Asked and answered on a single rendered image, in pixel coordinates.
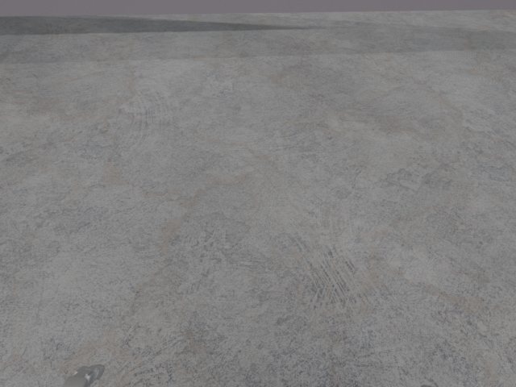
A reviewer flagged robot left hand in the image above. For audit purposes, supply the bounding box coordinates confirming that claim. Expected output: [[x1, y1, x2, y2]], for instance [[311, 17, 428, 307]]
[[60, 364, 105, 387]]

